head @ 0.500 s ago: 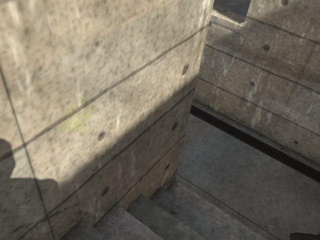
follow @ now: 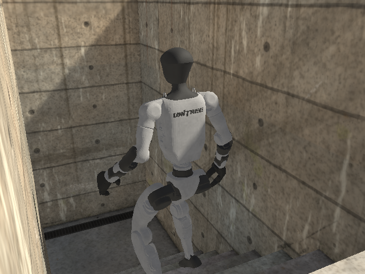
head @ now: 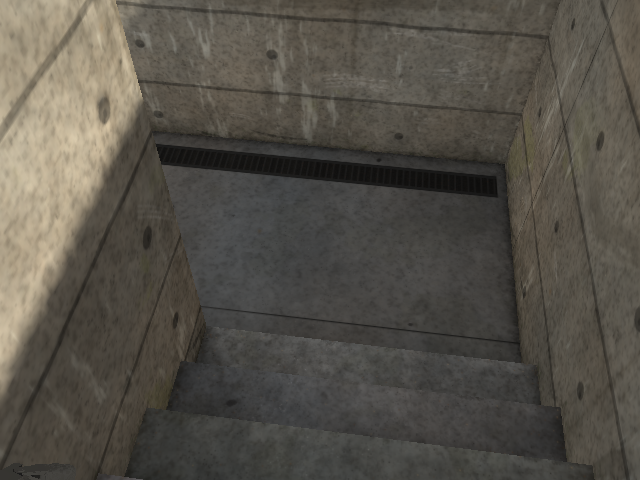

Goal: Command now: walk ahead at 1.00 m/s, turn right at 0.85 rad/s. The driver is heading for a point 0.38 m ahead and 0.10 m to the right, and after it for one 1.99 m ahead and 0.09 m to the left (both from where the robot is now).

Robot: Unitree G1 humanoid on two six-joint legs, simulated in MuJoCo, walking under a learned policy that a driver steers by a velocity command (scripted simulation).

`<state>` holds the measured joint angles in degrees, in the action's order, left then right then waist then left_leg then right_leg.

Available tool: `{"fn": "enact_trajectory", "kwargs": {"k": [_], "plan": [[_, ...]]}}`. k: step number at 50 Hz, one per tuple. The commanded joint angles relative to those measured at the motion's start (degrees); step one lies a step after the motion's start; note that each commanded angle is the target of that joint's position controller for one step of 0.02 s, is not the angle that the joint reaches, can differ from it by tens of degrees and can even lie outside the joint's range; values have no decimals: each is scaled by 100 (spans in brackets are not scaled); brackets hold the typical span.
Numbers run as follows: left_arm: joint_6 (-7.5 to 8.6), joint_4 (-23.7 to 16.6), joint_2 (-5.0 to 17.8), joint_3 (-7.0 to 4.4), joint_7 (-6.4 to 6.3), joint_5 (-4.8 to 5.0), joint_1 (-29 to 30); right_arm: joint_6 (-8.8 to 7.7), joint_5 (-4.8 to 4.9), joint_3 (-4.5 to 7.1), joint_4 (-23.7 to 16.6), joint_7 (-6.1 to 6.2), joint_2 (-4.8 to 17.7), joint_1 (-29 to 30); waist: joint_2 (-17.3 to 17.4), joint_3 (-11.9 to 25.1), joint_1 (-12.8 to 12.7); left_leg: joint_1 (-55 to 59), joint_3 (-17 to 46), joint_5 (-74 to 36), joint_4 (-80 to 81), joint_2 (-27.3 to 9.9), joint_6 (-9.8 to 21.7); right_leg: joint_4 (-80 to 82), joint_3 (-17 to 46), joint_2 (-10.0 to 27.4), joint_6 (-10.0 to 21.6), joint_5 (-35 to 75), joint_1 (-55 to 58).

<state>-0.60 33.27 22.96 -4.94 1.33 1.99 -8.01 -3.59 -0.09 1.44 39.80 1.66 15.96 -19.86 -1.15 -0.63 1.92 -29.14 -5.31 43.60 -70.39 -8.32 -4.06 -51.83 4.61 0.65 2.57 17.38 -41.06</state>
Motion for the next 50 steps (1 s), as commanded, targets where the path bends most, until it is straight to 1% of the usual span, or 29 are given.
{"fn": "enact_trajectory", "kwargs": {"k": [1, 3, 4, 5, 6, 8, 11, 13, 14, 16, 19, 20, 21, 22, 23, 25, 26, 28, 31, 33, 36, 37, 38, 39, 41, 45, 48, 49, 50], "plan": [[-89, 440, 78, -136, 77, 86, -1967, -49, -29, 189, -476, -40, 817, 1265, 1021, 914, -1164, -1348, 399, -2383, 305, -782, 616, -1097, -1135, -487, 143, 877, 3119], [-251, 499, 402, -301, -82, -32, -2528, 90, 120, 197, -689, -149, 656, 1385, 68, 863, -1450, -753, -697, -4234, -1793, -206, 115, 1245, -1667, -638, 626, -323, 3797], [-178, 594, 32, -207, 18, -50, -3147, 159, 96, 298, -564, 4, 705, 1298, -36, 322, -1744, -1817, -269, -3278, -4215, 20, 161, 3087, -246, 113, 1312, -937, 4791], [-45, 945, -182, -13, 68, -131, -3461, 88, -247, 131, -729, 153, -49, 1833, -1720, -644, -1919, -3621, -339, 7, -6138, 810, 402, 2814, -299, 73, 1318, -50, 5062], [164, 667, 316, 68, 97, -130, -2730, -165, -291, -53, -1535, 106, -331, 1288, -2465, -494, -593, -5031, 594, -274, -5394, 679, 539, 735, 969, 128, 1309, 2532, 5221], [238, 383, 338, -75, 118, -129, -1928, -416, 6, 116, -1137, 1, 327, 789, 65, 567, -89, -4706, 1457, -1897, -3133, 237, 635, 767, 2335, 729, 1516, -196, 4409], [305, 135, 473, -76, -234, -407, -537, -185, 111, 191, -1047, 12, 416, 853, 550, 623, 382, -2502, 1802, -4254, -1129, 346, -117, 1266, 4258, 1353, 2061, -1503, 1631], [447, 329, 36, 38, -422, -86, -766, -197, 62, 317, -1186, -76, 801, 1356, 407, 87, 149, -2540, 1984, -6158, 728, 386, -23, 279, 3268, 541, 1574, -2348, 1745], [357, 580, -202, 112, -644, 111, -1087, -217, -186, 218, -1221, -165, 597, 1652, 631, -66, 11, -799, 1660, -7815, 2376, 643, 77, 155, 2272, -300, 1281, -3577, 535], [140, 794, -187, 62, -770, 115, -1330, -140, -138, 164, -1351, -337, 36, 1891, 323, -139, -311, 1378, 919, -8090, 2906, 1294, 106, 76, 1958, -806, 1073, -4074, -530], [-52, 731, -321, 135, -623, 17, -117, -23, -91, 465, -25, -432, 514, -1543, -996, 599, 1250, 2907, 761, -7268, 2478, 1017, 369, -2015, 1535, -847, 578, -2019, 429], [7, 566, -293, 136, -520, -1, 746, -52, -149, 629, 545, -454, 880, -3132, -773, 714, 2144, 3917, 899, -7252, 3214, 535, 553, -3674, 1324, -633, 258, -847, 185], [51, 646, -626, 158, -470, -25, 741, 20, -95, 550, 987, -390, 509, -4161, 771, 126, 2684, 4047, 1138, -7417, 5406, 125, 906, -7024, 648, -1657, -174, -3042, 33], [190, 792, -1554, 234, -518, -188, -832, -47, -94, 170, 1382, -459, -78, -3533, 2931, -427, 931, 4448, 2537, -11412, 3536, -20, 1319, -8692, 1074, -2312, -261, -7355, -2264], [311, 667, -1789, 365, -475, -52, -1885, -81, 6, 80, 1287, -542, -18, -2592, 3613, -446, -176, 4571, 3955, -11572, 3485, -537, 1851, -8258, 1323, -1924, -211, -7332, -3347], [184, 693, -1197, 329, -657, 65, -910, -120, 24, -31, 1120, -550, -356, -2003, 109, -730, -201, 2561, 3429, -8619, 3831, -655, 1998, -6884, 735, -1022, 106, -5637, -3166], [77, 455, -1137, 344, -588, -218, -327, -62, 78, -140, 995, -441, -375, -1478, -820, -639, -449, 1389, 3149, -7438, 3953, -212, 1609, -6243, 113, -645, 195, -4497, -2759], [-4, -393, -1230, 534, -462, -107, 216, 57, -499, -63, 559, 157, 340, -76, 226, -519, -1047, -545, 4592, -7404, 4356, -558, 2081, -3414, 686, 3, -515, -2463, -1271], [-40, 88, -1236, 373, -401, -184, -112, 169, -38, 49, 364, 257, 522, 212, 57, 128, -930, -1908, 3715, -5990, 3934, 399, 1818, -2508, 154, -373, -836, -380, 2367], [-36, -145, -975, 292, -375, -238, 258, 215, 261, 64, 303, 309, 108, -202, 295, 118, -508, -135, 4160, -4895, 3041, 603, 1839, -1464, 903, -187, -745, -360, 1231], [58, -325, -1090, 281, -240, -376, -362, 450, 56, 142, -6, 248, 55, -20, 1018, 342, -1024, -191, 3701, -6591, 2732, 1257, 1480, 806, 117, -378, -370, -1770, 3368], [128, -185, -537, 110, -140, -385, -850, 478, 70, 143, -79, 252, -261, -549, 94, 993, -787, -212, 3389, -5159, 1371, 2014, 1062, 1428, 1134, 477, 263, 913, 4241], [45, -101, -65, 3, -89, -477, -583, 580, 251, 15, -339, 249, -776, -916, -1922, 1497, -314, -1147, 2800, -978, -443, 2758, 665, 2847, 3556, 1983, 1242, 456, 4163], [107, -94, -629, 193, 2, -276, -462, 592, 301, 184, -292, 252, -252, -870, -1839, 978, -63, -1656, 2716, -428, -1183, 2267, 333, 2803, 3932, 2312, 1733, 437, 3794], [75, -47, -1071, 310, 79, -42, -89, 811, 172, 313, -365, 278, 72, -408, -900, 397, 7, -2233, 2129, -797, -1990, 1905, 5, 2452, 2424, 1963, 1707, 100, 3276], [-230, 38, -479, 158, -197, -270, 604, 1041, 151, 112, -827, 57, -94, 562, -250, 484, 318, -615, 887, -2947, -65, 1220, 196, 2528, 406, 1371, 909, -1587, 1590], [-138, -186, -25, 131, -336, -347, 1474, 974, 108, 136, -720, -32, 88, -56, -1081, 915, 872, 1392, 180, -4176, -830, 1317, 182, 2274, -294, 1569, 546, -2498, 269], [-226, 69, -508, 203, -373, -53, 768, 1012, 226, 21, -981, 34, -155, 406, -991, 400, 420, 691, 564, -2578, 2099, 1210, 640, 2234, -685, 1227, 251, -2978, 1085], [-287, 274, -408, 156, -420, -103, 250, 967, 233, 37, -860, 62, -173, 302, -702, 416, 288, 1352, 72, -2715, 2920, 1605, 804, 1593, -916, 1062, 63, -3127, 1250]]}}
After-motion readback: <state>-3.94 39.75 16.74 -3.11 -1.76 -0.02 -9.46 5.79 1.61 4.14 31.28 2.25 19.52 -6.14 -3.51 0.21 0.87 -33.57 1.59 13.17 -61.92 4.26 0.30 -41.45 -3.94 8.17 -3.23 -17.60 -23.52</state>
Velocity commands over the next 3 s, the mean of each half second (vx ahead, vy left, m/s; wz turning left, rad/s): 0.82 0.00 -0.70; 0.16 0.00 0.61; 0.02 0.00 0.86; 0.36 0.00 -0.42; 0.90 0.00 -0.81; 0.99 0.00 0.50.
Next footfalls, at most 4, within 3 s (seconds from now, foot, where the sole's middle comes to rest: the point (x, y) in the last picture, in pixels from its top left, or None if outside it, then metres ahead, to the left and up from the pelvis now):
0.08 right None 0.10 -0.10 -0.86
0.42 left None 0.38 0.09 -1.05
0.72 right None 0.42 -0.19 -1.05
1.02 left None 0.40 0.07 -1.05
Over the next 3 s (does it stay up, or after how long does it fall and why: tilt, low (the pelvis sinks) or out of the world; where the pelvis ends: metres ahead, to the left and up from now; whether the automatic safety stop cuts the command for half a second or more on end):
stays up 0.79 -0.34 -0.69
